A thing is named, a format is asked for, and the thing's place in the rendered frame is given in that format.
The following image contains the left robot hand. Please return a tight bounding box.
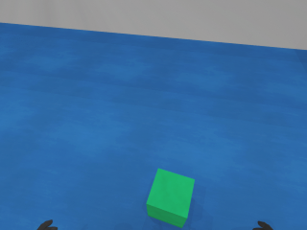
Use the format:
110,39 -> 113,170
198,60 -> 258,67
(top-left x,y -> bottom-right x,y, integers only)
37,219 -> 58,230

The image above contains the right robot hand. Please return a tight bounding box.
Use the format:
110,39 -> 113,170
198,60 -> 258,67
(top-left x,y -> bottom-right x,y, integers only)
252,220 -> 273,230

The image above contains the carton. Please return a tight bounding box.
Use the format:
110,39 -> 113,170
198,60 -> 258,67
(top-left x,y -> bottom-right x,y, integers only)
146,168 -> 195,228

